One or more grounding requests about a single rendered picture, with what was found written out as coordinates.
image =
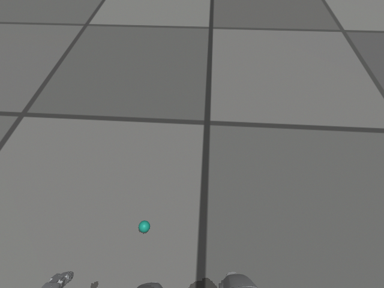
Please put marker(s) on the ball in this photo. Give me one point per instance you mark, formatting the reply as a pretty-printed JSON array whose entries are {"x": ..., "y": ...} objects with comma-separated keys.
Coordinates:
[{"x": 144, "y": 226}]

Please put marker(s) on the left robot hand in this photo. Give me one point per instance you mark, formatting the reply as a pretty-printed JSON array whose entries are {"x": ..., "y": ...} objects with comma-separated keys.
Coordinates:
[{"x": 59, "y": 280}]

